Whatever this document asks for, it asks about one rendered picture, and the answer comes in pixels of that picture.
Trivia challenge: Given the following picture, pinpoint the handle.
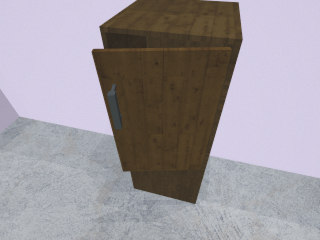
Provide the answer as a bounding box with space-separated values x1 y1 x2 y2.
107 84 123 130

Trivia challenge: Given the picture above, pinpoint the cupboard door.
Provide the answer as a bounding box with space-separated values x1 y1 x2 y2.
91 47 232 172

